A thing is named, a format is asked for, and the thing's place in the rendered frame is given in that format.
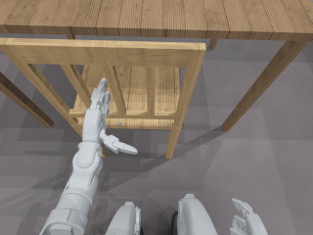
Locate table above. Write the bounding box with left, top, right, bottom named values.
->
left=0, top=0, right=313, bottom=131

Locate robot left thigh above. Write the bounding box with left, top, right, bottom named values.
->
left=105, top=205, right=141, bottom=235

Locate robot left hand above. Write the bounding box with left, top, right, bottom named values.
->
left=82, top=78, right=138, bottom=155

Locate left robot forearm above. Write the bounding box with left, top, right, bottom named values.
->
left=39, top=141, right=104, bottom=235

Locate chair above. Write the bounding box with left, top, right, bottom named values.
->
left=0, top=37, right=206, bottom=160

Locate robot right hand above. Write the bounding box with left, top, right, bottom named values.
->
left=230, top=198, right=268, bottom=235

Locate right robot shin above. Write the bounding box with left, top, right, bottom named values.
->
left=177, top=194, right=195, bottom=235

